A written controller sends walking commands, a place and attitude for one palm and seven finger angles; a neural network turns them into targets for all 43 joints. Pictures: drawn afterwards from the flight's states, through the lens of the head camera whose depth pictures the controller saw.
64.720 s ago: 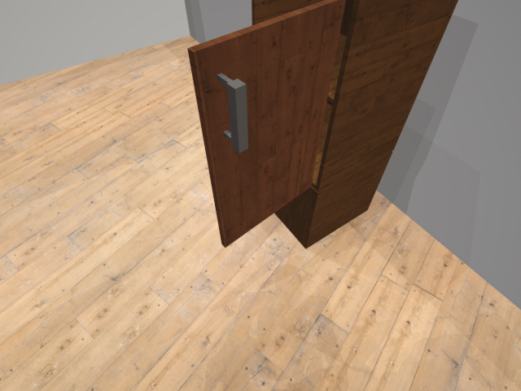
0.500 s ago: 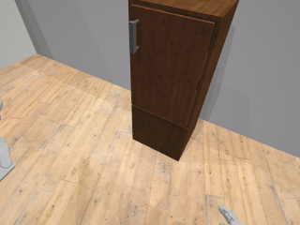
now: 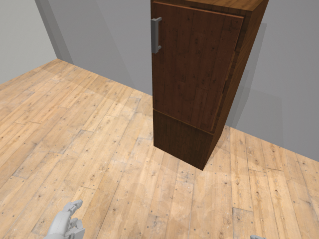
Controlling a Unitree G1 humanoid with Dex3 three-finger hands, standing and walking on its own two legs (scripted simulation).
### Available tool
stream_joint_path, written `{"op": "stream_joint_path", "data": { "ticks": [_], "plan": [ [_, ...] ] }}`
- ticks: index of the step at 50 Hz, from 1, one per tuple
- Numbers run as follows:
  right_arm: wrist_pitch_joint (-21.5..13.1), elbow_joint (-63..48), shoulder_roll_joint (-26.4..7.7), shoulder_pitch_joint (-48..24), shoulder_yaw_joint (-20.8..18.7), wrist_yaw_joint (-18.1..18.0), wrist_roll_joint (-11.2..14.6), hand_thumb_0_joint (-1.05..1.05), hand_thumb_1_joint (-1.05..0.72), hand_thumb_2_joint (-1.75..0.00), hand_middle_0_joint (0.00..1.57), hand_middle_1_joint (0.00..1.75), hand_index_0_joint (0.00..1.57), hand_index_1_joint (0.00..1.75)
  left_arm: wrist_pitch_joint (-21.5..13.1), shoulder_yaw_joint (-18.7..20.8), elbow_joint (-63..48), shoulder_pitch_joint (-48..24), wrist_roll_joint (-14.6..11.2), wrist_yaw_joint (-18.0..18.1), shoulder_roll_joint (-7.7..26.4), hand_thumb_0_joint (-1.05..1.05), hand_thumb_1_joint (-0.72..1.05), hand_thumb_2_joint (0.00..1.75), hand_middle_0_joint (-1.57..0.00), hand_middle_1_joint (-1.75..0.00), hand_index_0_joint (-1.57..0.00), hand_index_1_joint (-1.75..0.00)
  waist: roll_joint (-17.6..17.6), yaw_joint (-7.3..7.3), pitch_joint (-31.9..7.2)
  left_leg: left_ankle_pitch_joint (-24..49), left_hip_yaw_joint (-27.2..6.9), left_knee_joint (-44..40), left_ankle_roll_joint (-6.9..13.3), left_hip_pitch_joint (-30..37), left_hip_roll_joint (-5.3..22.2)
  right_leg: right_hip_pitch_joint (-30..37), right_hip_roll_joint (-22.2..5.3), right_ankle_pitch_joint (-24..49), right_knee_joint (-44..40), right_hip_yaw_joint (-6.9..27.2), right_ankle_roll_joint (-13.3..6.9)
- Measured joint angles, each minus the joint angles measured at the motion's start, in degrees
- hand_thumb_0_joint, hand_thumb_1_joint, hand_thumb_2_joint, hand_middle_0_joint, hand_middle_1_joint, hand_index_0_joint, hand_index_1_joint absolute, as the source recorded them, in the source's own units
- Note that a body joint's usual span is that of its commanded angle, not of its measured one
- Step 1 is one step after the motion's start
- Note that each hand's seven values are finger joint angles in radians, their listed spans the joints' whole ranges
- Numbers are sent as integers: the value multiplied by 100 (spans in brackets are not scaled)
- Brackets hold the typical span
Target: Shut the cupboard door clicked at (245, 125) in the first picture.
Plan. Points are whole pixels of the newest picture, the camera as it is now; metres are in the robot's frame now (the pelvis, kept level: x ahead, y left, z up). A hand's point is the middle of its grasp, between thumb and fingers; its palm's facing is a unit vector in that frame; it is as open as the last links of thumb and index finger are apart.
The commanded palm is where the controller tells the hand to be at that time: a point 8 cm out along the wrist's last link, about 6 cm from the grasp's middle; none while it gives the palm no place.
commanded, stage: let the arm hang, fingers relaxed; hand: left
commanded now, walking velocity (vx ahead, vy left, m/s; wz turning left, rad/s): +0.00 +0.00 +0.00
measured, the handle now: (157, 35) +0.90 +0.03 +0.15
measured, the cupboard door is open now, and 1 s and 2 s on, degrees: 0 0 0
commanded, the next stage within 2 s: look to check the result in 0.88 s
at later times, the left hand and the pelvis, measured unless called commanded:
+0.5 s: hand out of the picture -0.08 +0.17 -0.14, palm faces +0.03 -0.97 -0.23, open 7.4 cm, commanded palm none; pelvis +0.02 -0.01 +0.02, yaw -1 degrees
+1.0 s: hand out of the picture +0.02 +0.14 -0.15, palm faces +0.04 -0.98 -0.18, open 7.4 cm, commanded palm none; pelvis +0.04 -0.03 +0.02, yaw -1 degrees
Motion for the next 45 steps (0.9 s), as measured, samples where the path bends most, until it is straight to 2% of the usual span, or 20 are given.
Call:
{"op": "stream_joint_path", "data": {
  "ticks": [2,5,8,12,17,27,37,45],
  "plan": [
    [43,151,56,156,44,-23,-30,1,-91,-90,20,30,20,30,113,-134,774,105,-37,-17,-238,1,90,90,-20,-30,-20,-30,-209,-46,107,73,46,-208,-12,110,-23,43,-36,54,-98,47,6],
    [119,461,185,420,79,-66,-30,1,-91,-90,20,29,20,30,117,-197,1661,384,-57,-44,-533,1,92,90,-21,-30,-20,-30,-443,5,221,289,75,-657,-28,246,-8,112,-33,257,-458,92,-18],
    [183,811,356,683,76,-111,-7,1,-91,-90,20,29,20,30,16,-101,2275,747,-65,-38,-531,1,96,90,-21,-30,-20,-30,-555,119,301,502,24,-1073,-75,362,19,234,1,471,-890,59,-64],
    [208,1200,506,887,52,-165,54,1,-91,-90,20,29,20,30,-117,-87,2915,1262,-93,-44,-510,1,95,90,-21,-30,-20,-30,-465,225,358,599,-33,-1316,-107,511,59,470,51,649,-1315,23,-93],
    [180,1429,616,861,40,-211,112,1,-91,-90,20,29,20,30,-173,-111,3440,1603,-117,18,-516,1,93,90,-21,-30,-20,-30,-258,249,372,540,-11,-1354,-108,685,95,708,83,705,-1527,59,-93],
    [123,1482,790,537,71,-227,95,0,-91,-90,20,30,20,30,-294,-145,3405,1252,-116,116,-677,1,91,90,-20,-30,-20,-30,-70,223,151,480,59,-1410,-110,871,53,825,28,594,-1463,122,-94],
    [50,1519,819,559,86,-228,73,0,-92,-90,20,29,20,30,-391,-171,3058,626,-122,125,-952,0,91,90,-20,-30,-20,-30,-210,150,31,386,59,-1403,-153,953,52,912,27,505,-1465,126,-133],
    [40,1581,905,699,109,-253,72,0,-91,-90,20,29,20,30,-370,-114,3079,619,-139,146,-880,1,92,90,-21,-30,-20,-30,-253,118,128,301,34,-1375,-201,990,97,1018,78,500,-1586,114,-181]
  ]
}}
